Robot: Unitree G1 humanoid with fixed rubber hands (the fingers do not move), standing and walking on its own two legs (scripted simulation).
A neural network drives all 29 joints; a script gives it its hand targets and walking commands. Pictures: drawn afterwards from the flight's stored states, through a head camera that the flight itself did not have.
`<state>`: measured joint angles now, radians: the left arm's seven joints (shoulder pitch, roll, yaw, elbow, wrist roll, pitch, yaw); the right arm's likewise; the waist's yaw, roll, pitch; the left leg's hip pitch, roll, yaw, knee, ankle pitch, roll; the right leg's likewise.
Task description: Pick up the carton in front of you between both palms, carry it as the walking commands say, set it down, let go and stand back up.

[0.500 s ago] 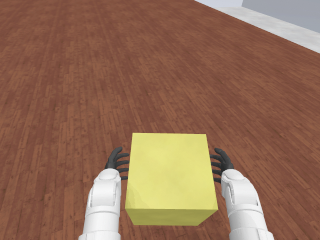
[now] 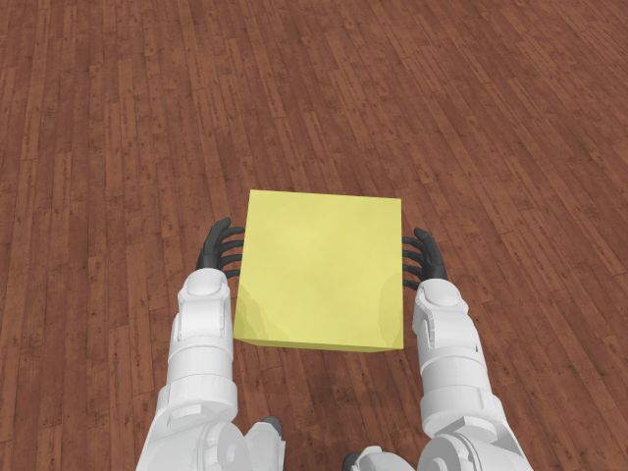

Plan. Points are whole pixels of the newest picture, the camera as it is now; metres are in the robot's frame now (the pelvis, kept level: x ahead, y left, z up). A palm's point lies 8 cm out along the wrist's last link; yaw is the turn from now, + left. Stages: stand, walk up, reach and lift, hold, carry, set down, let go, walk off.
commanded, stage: set down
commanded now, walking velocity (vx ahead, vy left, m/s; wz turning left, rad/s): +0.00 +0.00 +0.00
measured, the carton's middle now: (318, 282) +0.39 +0.02 -0.13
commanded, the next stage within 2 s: none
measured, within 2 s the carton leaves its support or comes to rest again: neither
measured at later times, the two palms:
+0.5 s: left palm (232, 283) +0.41 +0.17 -0.21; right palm (395, 294) +0.40 -0.12 -0.20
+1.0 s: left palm (243, 294) +0.45 +0.18 -0.37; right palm (375, 300) +0.44 -0.12 -0.36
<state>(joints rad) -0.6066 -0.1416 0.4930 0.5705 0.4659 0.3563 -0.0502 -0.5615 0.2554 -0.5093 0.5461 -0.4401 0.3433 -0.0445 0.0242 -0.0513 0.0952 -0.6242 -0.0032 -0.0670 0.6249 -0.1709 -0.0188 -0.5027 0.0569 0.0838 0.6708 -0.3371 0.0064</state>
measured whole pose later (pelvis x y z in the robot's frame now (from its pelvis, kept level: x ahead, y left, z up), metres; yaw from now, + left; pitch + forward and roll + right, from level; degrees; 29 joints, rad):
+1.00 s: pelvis -0.06 +0.02 -0.26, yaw -6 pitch +48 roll -5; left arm -1.13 0.06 0.42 0.71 0.25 0.31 0.11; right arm -1.10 0.02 -0.46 0.71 -0.16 0.28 -0.12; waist 0.03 -0.05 -0.10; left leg -2.13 -0.08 -0.12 1.69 -0.40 -0.05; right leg -1.98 0.15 0.07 1.76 -0.63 0.08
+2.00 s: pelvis -0.07 +0.01 -0.37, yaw -8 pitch +41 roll -1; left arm -1.42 0.26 0.52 0.91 0.17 0.24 -0.05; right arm -1.49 -0.13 -0.33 0.97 -0.12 0.21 -0.13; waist 0.10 -0.03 0.29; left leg -2.30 -0.01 -0.07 2.09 -0.49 -0.06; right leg -2.20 0.21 0.06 2.18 -0.69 0.08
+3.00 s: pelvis -0.08 +0.02 -0.38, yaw -8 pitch +34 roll -1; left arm -1.52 0.47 0.22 1.13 -0.21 0.07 0.04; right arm -1.55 -0.37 0.00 1.00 0.22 0.15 -0.15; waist 0.09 -0.03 0.46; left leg -2.26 0.03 -0.02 2.14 -0.47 -0.01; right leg -2.16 0.11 0.04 2.24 -0.67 0.06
